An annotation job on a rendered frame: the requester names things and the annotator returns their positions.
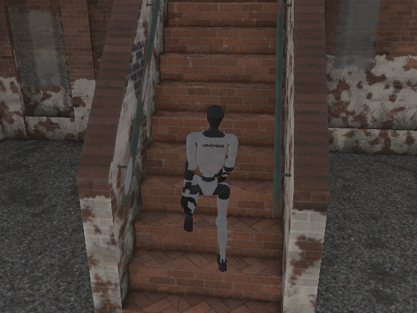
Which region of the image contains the right robot hand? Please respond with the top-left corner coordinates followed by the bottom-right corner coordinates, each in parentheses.
top-left (214, 170), bottom-right (226, 183)

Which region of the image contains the robot right forearm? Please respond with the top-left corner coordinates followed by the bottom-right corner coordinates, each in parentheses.
top-left (222, 166), bottom-right (235, 177)

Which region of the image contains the robot torso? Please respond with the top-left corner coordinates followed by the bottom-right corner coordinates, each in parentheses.
top-left (196, 130), bottom-right (228, 196)

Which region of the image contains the right robot foot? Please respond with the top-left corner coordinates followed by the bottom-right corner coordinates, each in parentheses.
top-left (217, 254), bottom-right (227, 272)

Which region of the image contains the left robot upper arm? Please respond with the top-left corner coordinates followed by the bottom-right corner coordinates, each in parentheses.
top-left (186, 132), bottom-right (200, 170)

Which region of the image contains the right robot upper arm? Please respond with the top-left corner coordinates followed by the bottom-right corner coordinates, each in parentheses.
top-left (225, 134), bottom-right (238, 168)

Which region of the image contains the left robot hand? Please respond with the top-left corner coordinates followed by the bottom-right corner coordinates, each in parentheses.
top-left (181, 196), bottom-right (197, 216)

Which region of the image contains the robot left forearm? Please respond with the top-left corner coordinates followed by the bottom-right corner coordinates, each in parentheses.
top-left (182, 161), bottom-right (194, 197)

